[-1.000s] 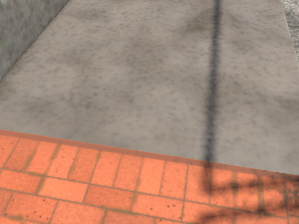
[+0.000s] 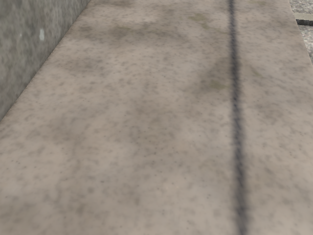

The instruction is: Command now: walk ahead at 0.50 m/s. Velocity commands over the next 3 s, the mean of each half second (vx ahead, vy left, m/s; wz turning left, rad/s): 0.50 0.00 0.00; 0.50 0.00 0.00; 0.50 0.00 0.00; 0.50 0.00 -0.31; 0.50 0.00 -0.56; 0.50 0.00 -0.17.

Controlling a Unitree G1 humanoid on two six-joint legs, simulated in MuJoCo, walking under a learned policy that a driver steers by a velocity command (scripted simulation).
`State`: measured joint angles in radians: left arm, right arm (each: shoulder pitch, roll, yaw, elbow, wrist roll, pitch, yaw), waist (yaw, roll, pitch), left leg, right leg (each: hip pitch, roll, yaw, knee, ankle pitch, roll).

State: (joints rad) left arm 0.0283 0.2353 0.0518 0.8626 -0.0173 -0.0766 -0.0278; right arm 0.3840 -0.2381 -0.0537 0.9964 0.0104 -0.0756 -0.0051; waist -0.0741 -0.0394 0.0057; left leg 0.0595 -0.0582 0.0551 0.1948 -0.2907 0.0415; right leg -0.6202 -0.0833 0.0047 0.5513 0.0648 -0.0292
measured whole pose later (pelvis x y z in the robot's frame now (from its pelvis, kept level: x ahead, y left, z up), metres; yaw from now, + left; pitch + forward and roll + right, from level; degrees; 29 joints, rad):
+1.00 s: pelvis +0.56 +0.04 -0.01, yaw +0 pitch +1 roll +1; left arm 0.08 0.26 0.07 0.89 -0.01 -0.09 0.00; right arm 0.35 -0.24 -0.06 0.99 0.01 -0.10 0.00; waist -0.06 -0.04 0.01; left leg -0.06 -0.08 0.02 0.26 -0.14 0.10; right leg -0.63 -0.11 0.05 0.64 0.10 -0.02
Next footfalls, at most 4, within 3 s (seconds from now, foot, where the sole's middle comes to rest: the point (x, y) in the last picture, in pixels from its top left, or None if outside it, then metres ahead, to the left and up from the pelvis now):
0.08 right None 0.24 -0.13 -0.78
0.66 left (125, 225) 0.54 0.12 -0.80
1.22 right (168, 162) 0.86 -0.10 -0.83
1.72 left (122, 121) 1.16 0.13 -0.85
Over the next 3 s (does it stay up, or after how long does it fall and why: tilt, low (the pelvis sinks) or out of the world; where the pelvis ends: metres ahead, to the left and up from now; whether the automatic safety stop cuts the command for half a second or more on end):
stays up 1.68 -0.18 -0.12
